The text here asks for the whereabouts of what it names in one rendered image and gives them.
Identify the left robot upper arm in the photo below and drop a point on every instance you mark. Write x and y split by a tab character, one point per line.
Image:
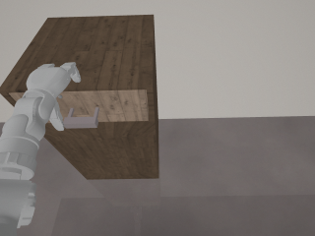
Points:
17	205

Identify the drawer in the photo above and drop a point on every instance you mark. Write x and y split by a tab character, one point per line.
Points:
114	105

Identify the cabinet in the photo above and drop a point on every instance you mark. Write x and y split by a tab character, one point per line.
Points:
111	53

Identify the robot left forearm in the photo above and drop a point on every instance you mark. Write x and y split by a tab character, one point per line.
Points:
21	134

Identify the handle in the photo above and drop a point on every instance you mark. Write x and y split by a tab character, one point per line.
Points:
71	122

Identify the left robot hand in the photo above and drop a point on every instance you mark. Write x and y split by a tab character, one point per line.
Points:
54	80

